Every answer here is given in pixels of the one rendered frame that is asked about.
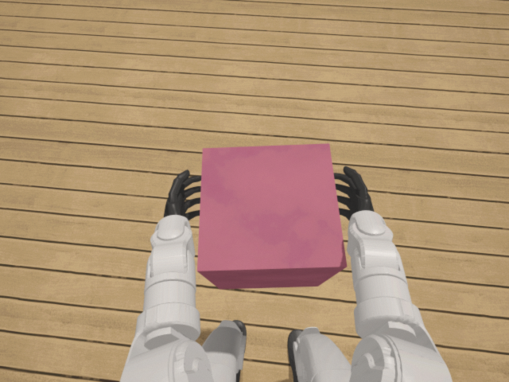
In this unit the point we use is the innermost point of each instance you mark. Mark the right robot forearm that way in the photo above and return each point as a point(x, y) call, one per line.
point(382, 295)

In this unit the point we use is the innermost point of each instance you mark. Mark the left robot upper arm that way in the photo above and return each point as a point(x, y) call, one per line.
point(182, 360)

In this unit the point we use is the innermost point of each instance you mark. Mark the robot right thigh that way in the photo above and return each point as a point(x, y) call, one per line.
point(319, 359)

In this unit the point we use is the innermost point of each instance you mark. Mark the right robot upper arm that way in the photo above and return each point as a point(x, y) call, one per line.
point(382, 358)

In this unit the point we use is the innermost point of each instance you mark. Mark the left robot forearm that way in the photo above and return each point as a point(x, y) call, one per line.
point(169, 310)

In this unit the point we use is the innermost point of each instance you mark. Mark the carton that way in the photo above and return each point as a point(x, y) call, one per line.
point(269, 217)

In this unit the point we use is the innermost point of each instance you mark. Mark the robot left hand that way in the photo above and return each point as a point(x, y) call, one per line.
point(176, 204)

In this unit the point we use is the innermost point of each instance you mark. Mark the robot right shin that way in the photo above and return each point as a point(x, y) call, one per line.
point(308, 330)

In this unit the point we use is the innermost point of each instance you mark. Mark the robot right hand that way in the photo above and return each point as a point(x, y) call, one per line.
point(359, 198)

